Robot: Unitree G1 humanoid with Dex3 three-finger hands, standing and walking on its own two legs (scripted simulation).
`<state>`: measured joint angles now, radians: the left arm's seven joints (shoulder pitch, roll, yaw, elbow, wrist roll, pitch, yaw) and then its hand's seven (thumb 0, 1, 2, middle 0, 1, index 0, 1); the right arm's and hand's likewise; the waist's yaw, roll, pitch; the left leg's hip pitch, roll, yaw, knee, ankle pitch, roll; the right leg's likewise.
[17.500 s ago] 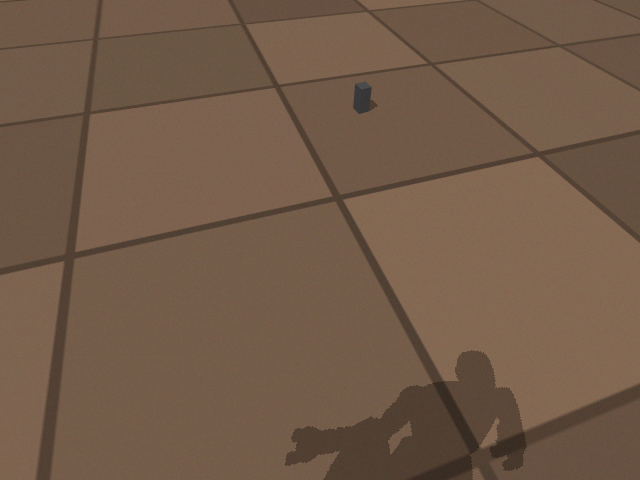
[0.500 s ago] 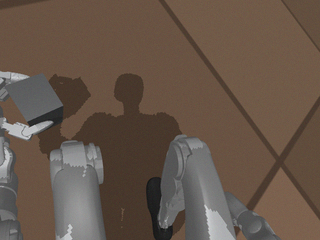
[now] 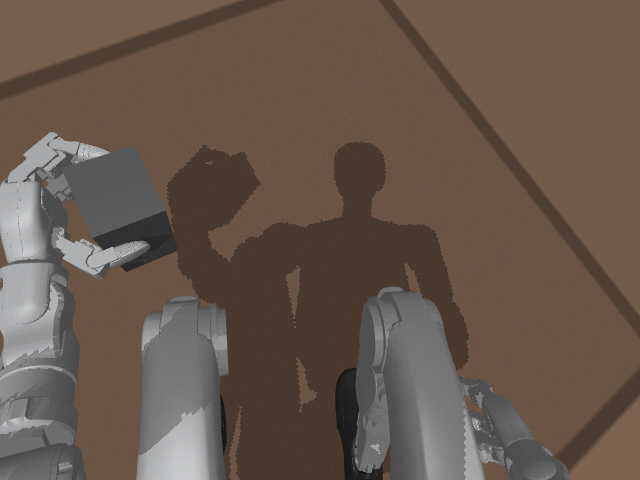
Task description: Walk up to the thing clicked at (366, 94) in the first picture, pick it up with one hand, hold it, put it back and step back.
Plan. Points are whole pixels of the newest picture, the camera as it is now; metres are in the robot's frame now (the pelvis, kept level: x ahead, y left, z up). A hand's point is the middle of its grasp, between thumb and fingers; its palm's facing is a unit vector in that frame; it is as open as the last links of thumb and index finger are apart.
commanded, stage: settle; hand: left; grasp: from the side
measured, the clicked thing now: (129, 216) +0.42 +0.22 -0.07
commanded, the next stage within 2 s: lift in 0.60 s
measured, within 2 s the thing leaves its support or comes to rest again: neither
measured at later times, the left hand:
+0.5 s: hand (78, 205) +0.40 +0.25 +0.00, palm faces +0.18 -0.98 -0.07, open 11.3 cm
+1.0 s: hand (71, 189) +0.40 +0.24 +0.04, palm faces +0.16 -0.99 -0.04, open 11.3 cm
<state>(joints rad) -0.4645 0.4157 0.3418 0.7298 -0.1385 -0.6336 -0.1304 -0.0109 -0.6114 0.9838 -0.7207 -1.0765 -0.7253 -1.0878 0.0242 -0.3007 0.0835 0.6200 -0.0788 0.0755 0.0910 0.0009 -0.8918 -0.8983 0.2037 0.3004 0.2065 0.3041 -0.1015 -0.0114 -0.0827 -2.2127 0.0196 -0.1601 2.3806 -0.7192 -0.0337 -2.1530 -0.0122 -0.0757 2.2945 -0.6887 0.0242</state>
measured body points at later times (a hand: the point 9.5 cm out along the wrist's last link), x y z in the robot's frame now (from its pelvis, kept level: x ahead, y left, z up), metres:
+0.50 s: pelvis -0.01 +0.00 +0.03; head +0.19 +0.06 +0.43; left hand +0.39 +0.30 +0.00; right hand +0.17 -0.25 -0.09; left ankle +0.07 +0.13 -0.31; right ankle +0.10 -0.13 -0.31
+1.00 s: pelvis +0.00 +0.00 +0.05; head +0.18 +0.04 +0.46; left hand +0.39 +0.29 +0.04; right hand +0.16 -0.26 -0.07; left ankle +0.07 +0.13 -0.31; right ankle +0.10 -0.13 -0.31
